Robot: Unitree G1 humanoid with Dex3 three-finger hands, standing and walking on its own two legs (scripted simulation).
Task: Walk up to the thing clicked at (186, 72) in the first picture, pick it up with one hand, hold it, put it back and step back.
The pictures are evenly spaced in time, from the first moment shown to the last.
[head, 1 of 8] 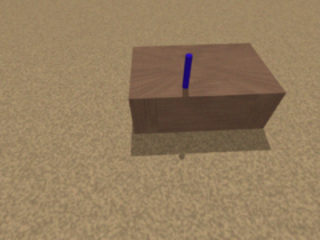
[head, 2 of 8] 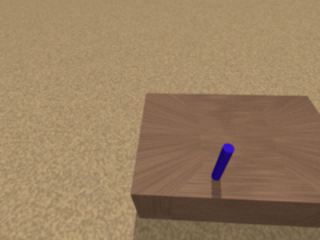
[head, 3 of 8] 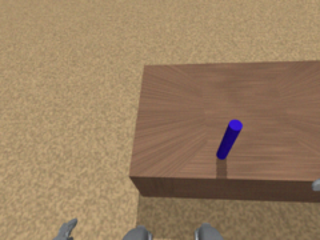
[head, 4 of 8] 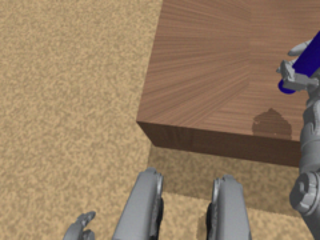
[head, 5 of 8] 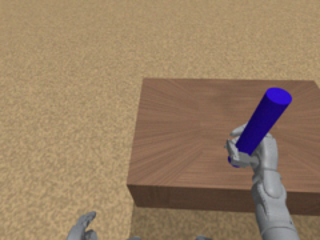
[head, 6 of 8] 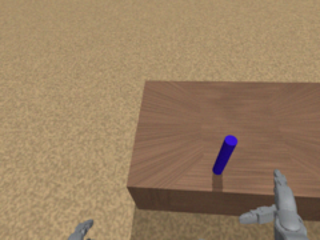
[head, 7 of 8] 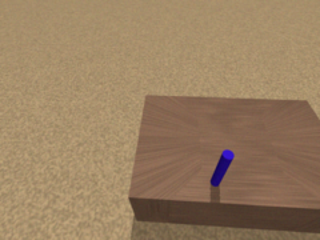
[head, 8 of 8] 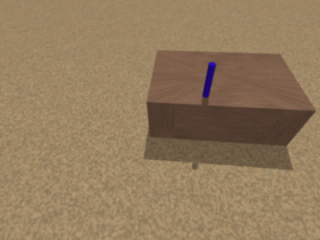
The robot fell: no
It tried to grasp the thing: yes
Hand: right
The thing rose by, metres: 0.34
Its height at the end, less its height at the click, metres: +0.00
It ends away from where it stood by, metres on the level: 0.01
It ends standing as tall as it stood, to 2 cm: yes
